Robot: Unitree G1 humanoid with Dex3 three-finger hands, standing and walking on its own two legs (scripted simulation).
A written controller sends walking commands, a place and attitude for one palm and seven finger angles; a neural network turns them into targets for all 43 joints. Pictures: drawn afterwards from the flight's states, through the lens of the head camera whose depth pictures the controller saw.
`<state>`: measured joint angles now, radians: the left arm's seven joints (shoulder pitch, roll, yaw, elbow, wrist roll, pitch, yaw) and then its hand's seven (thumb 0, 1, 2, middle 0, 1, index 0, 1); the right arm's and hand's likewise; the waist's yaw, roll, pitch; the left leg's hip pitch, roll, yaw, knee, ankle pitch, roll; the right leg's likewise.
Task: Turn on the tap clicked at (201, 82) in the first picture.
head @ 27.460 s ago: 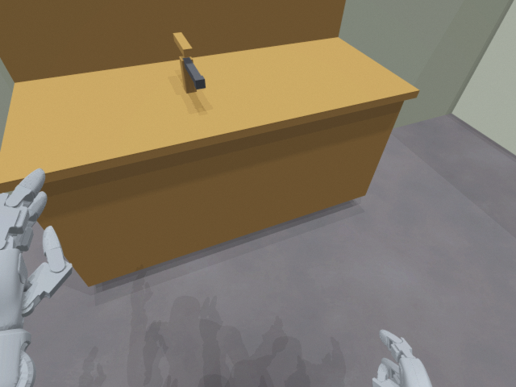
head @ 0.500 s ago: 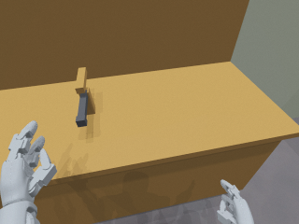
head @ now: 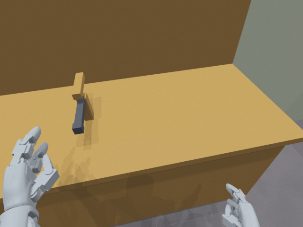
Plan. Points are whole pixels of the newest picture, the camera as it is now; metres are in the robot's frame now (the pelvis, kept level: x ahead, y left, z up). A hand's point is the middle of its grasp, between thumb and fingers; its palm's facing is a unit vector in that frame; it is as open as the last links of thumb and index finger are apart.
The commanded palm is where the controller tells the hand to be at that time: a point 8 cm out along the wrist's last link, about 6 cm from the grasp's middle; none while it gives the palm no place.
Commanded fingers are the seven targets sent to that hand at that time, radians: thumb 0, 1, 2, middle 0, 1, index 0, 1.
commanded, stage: reach beside the lever's end, fingers flat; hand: left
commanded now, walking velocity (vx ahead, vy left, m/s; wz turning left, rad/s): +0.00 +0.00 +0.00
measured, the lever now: (78, 128) +0.37 +0.29 +0.05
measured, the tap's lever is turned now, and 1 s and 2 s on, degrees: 0 0 0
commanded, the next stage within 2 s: none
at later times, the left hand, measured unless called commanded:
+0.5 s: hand (57, 158) +0.23 +0.25 +0.12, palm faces +0.50 -0.86 -0.12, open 7.4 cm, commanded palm +0.19 +0.30 +0.11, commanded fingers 0.00 0.90 0.90 -0.19 -0.28 -0.19 -0.28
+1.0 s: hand (61, 149) +0.27 +0.28 +0.08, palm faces +0.49 -0.86 -0.09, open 7.6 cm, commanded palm +0.23 +0.32 +0.09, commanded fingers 0.00 0.90 0.90 -0.17 -0.22 -0.17 -0.22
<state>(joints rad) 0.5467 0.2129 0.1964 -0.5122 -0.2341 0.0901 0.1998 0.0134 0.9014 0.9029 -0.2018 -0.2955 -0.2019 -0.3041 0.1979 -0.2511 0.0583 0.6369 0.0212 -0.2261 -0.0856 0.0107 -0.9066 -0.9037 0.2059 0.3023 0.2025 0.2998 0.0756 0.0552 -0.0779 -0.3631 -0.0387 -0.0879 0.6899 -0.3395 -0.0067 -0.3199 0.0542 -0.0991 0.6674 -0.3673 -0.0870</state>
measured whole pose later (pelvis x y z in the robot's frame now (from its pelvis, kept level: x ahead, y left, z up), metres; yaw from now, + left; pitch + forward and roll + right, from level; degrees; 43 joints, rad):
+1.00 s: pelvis +0.00 +0.02 +0.00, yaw -1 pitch +5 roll -1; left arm 0.15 0.23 0.29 0.04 -0.21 -0.08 0.19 0.01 0.90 0.90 -0.18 -0.23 -0.18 -0.24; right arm 0.19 -0.25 0.03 0.68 0.01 -0.20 -0.08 0.01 -0.91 -0.90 0.21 0.30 0.20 0.30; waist 0.03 0.04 -0.07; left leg -0.45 -0.05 -0.06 0.71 -0.34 0.02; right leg -0.41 0.04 -0.08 0.68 -0.35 -0.06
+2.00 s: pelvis -0.01 +0.03 -0.02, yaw -2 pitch +10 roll -2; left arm -0.14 0.31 0.40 0.46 -0.16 -0.28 0.17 0.01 0.90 0.90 -0.15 -0.15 -0.15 -0.15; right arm 0.25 -0.26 0.01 0.68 0.00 -0.07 -0.05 0.01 -0.91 -0.90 0.21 0.30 0.20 0.30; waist -0.02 0.03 -0.11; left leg -0.64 -0.03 -0.05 0.85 -0.39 0.02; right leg -0.59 0.06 -0.07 0.80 -0.38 -0.06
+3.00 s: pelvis -0.01 +0.03 -0.02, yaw -2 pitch +10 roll -2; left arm -0.15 0.21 0.29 0.42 -0.10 -0.27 0.30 0.02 0.91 0.91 -0.15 -0.15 -0.15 -0.15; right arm 0.23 -0.24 0.01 0.67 -0.01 -0.04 -0.03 0.01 -0.91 -0.90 0.21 0.30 0.20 0.30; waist -0.02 0.03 -0.12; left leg -0.65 -0.03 -0.05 0.87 -0.40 0.03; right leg -0.59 0.06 -0.07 0.81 -0.40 -0.05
